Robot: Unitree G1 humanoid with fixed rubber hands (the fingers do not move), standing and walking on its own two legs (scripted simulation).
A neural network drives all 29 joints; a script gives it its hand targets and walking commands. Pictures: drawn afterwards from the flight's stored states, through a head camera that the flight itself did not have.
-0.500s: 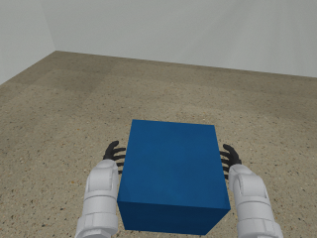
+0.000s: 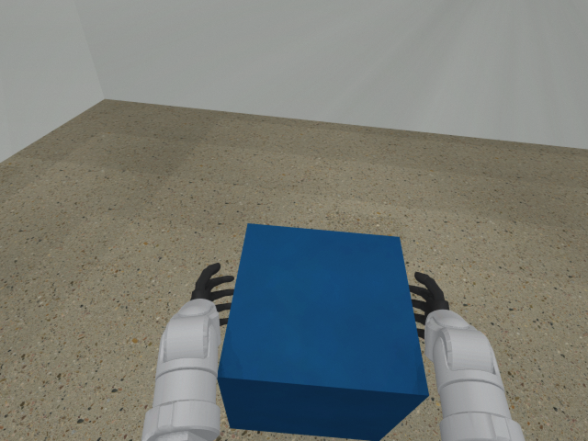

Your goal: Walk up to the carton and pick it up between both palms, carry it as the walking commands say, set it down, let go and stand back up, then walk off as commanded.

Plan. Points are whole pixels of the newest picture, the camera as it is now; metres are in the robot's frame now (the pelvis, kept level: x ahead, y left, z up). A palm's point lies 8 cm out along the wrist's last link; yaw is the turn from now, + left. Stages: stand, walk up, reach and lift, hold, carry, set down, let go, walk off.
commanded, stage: hold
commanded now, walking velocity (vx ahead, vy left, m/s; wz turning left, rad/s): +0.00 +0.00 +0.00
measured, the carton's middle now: (314, 333) +0.32 +0.00 -0.03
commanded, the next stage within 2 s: carry in 0.30 s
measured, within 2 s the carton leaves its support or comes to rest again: neither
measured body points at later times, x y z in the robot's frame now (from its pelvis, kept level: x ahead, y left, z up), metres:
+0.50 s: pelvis -0.01 -0.03 +0.00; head -0.04 -0.03 +0.44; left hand +0.30 +0.14 +0.07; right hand +0.30 -0.19 +0.06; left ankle +0.07 +0.11 -0.73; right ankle -0.03 -0.14 -0.73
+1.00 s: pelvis -0.01 -0.10 -0.03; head -0.03 -0.12 +0.42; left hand +0.22 +0.14 +0.08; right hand +0.29 -0.19 +0.05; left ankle +0.00 +0.05 -0.73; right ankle -0.01 -0.17 -0.72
